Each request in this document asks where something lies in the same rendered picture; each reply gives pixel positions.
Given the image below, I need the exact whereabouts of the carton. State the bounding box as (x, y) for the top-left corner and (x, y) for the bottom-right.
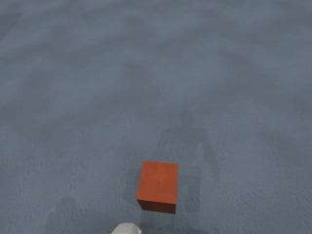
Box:
(136, 161), (178, 215)

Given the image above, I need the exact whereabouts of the left robot thigh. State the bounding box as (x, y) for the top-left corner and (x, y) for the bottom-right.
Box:
(111, 222), (141, 234)

